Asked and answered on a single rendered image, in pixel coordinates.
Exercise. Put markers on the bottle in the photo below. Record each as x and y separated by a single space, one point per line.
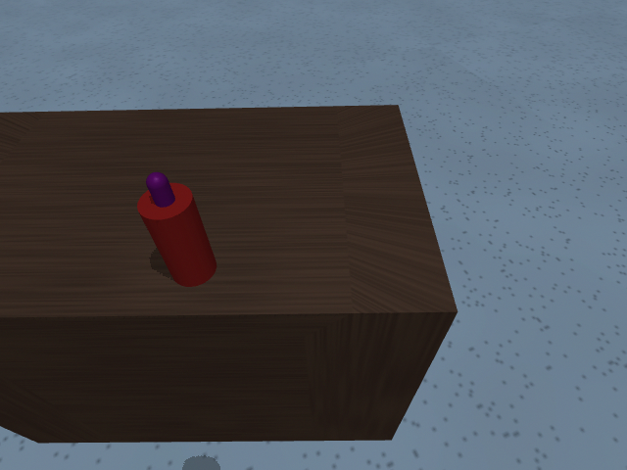
171 216

